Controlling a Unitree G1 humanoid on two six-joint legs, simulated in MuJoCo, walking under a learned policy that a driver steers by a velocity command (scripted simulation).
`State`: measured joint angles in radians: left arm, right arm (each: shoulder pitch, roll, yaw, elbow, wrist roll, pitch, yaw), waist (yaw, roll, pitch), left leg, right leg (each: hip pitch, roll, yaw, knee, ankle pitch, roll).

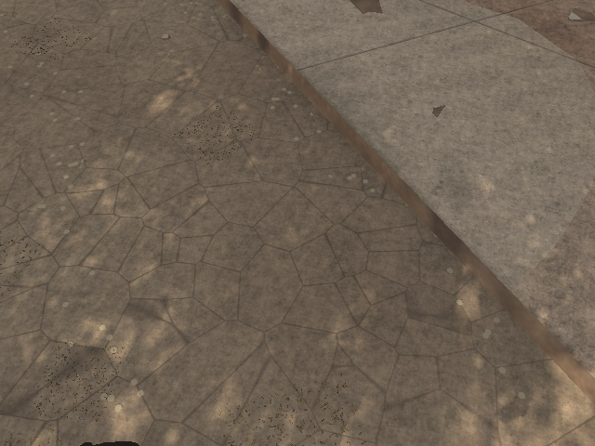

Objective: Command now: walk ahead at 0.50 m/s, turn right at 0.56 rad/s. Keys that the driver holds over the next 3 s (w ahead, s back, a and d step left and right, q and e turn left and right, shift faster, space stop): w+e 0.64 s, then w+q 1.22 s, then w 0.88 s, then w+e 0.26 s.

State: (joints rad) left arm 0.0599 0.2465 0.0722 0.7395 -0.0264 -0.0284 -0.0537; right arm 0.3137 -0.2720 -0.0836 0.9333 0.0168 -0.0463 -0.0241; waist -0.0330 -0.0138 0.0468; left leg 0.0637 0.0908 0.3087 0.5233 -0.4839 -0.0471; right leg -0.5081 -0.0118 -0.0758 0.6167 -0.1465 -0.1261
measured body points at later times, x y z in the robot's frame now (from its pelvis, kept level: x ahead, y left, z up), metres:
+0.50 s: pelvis +0.30 +0.00 +0.01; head +0.32 -0.02 +0.45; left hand +0.40 +0.27 -0.11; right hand +0.46 -0.30 -0.06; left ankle +0.45 +0.07 -0.72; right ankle +0.12 -0.08 -0.71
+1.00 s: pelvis +0.53 -0.12 +0.01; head +0.56 -0.14 +0.46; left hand +0.84 -0.01 -0.05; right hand +0.40 -0.38 -0.12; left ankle +0.45 +0.07 -0.70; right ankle +0.57 -0.26 -0.72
